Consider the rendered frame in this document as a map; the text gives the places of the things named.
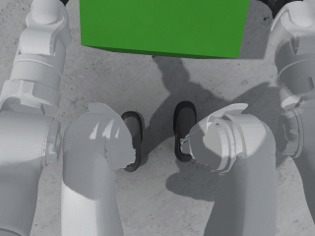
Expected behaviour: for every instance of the right robot upper arm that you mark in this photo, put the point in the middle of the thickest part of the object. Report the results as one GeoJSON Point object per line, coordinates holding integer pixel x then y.
{"type": "Point", "coordinates": [295, 136]}

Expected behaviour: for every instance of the right robot hand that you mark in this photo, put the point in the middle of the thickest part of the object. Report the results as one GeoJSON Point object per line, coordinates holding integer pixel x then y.
{"type": "Point", "coordinates": [276, 5]}

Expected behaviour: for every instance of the robot left thigh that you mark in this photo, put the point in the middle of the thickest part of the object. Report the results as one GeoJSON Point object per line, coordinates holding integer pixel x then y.
{"type": "Point", "coordinates": [88, 195]}

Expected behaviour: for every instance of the robot left foot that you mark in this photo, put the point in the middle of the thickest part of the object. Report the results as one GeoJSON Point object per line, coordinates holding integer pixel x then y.
{"type": "Point", "coordinates": [134, 124]}

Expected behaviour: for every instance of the carton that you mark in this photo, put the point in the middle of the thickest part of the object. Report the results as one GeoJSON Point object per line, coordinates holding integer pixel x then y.
{"type": "Point", "coordinates": [194, 29]}

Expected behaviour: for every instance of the left robot upper arm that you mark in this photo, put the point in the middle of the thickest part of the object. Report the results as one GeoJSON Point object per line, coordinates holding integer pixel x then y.
{"type": "Point", "coordinates": [28, 142]}

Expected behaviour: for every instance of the right robot forearm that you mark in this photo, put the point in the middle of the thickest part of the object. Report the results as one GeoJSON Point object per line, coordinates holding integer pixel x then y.
{"type": "Point", "coordinates": [293, 39]}

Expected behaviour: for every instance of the left robot forearm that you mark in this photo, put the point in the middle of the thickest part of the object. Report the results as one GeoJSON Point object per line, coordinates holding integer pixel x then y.
{"type": "Point", "coordinates": [39, 61]}

